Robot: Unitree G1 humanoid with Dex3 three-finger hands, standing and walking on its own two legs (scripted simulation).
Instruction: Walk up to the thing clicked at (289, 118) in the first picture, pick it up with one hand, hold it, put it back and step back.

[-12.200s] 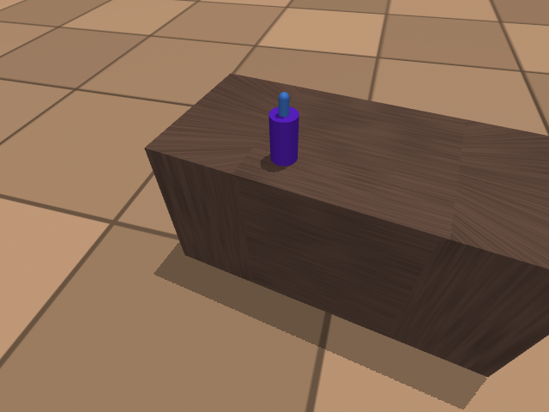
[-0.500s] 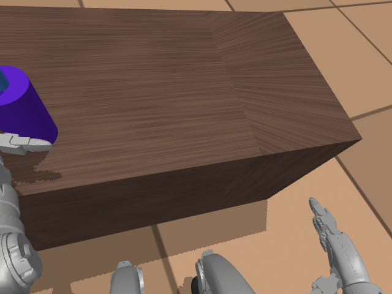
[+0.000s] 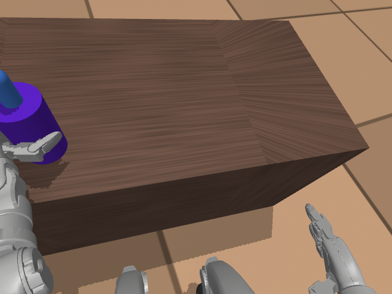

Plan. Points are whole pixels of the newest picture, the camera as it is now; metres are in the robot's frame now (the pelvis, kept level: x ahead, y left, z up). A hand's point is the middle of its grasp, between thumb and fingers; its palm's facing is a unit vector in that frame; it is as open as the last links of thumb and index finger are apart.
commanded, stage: settle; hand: left
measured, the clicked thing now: (24, 117) +0.48 +0.26 +0.04
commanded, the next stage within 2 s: lift in 0.72 s
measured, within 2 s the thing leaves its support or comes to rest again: leaves its support in 0.40 s
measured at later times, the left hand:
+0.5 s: hand (29, 140) +0.44 +0.26 +0.03, palm faces +0.29 -0.96 -0.04, open 11.2 cm
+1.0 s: hand (18, 127) +0.44 +0.26 +0.06, palm faces +0.29 -0.96 -0.03, open 11.3 cm
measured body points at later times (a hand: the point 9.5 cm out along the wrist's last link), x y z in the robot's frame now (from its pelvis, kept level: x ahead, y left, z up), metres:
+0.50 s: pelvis +0.00 +0.00 +0.02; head +0.11 +0.05 +0.45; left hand +0.42 +0.31 +0.03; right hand +0.17 -0.25 +0.03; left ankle +0.02 +0.12 -0.63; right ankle +0.01 -0.15 -0.63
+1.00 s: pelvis -0.01 +0.00 +0.03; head +0.09 +0.05 +0.47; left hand +0.42 +0.31 +0.07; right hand +0.16 -0.25 +0.03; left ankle +0.02 +0.12 -0.63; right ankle +0.01 -0.15 -0.63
